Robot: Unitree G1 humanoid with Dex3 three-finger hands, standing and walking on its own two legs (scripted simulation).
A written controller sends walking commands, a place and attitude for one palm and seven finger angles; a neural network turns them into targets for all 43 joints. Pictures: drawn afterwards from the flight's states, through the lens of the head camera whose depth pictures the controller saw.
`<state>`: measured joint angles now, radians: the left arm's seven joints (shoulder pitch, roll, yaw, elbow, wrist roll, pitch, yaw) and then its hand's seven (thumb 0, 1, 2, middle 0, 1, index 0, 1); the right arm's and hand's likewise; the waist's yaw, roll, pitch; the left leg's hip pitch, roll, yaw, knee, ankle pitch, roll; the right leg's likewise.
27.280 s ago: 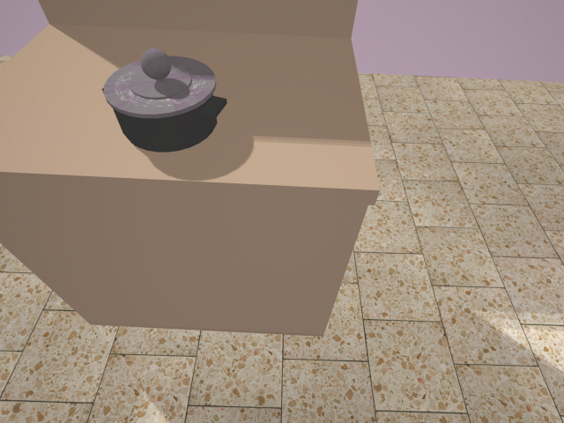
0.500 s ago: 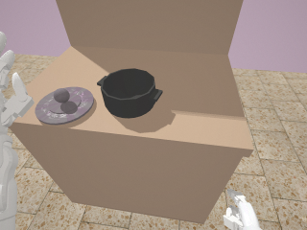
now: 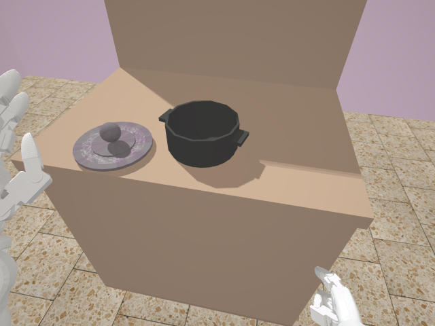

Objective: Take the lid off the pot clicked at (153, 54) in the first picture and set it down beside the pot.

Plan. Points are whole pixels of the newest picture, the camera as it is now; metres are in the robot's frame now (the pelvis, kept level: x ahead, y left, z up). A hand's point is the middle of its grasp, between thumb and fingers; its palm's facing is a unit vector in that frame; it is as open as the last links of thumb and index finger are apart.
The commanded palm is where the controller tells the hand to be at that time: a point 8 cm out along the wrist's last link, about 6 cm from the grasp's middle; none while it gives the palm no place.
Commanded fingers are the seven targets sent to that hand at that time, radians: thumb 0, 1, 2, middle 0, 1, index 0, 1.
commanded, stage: step back with the hand held close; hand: left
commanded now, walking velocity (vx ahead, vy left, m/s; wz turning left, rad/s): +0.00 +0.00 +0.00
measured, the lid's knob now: (110, 132) +0.49 +0.35 +0.09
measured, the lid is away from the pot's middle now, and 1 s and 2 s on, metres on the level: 0.23 0.23 0.23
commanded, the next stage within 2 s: stop stepping back and stand still in 1.34 s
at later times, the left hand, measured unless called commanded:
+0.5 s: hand (44, 189) +0.18 +0.25 +0.24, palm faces +0.36 -0.80 -0.47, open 7.4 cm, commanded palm +0.11 +0.31 +0.26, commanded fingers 0.00 0.90 0.90 -0.20 -0.30 -0.20 -0.30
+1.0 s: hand out of the picture +0.09 +0.30 +0.25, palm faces +0.45 -0.82 -0.36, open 7.4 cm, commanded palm +0.02 +0.34 +0.26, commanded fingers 0.00 0.90 0.90 -0.20 -0.30 -0.20 -0.30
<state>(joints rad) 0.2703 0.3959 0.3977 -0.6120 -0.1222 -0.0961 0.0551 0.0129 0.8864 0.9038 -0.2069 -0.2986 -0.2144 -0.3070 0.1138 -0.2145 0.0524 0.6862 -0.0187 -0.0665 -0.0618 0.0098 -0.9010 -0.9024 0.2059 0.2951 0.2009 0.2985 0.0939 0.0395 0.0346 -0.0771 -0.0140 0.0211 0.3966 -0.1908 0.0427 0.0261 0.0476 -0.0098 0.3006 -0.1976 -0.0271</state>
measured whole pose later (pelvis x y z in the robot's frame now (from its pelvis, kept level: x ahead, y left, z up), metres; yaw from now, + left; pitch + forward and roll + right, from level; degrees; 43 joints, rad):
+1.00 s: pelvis -0.11 +0.06 -0.01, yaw -2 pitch +0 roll -4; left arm 0.39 0.47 0.50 -0.74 -0.07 -0.16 0.15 0.01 0.89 0.90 -0.21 -0.30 -0.21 -0.31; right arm 0.20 -0.18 0.02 0.56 0.00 -0.05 -0.05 0.01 -0.90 -0.90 0.20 0.29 0.20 0.30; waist -0.01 0.01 -0.02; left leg -0.38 -0.02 0.04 0.41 -0.04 0.11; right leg -0.33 0.07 0.01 0.79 -0.48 -0.01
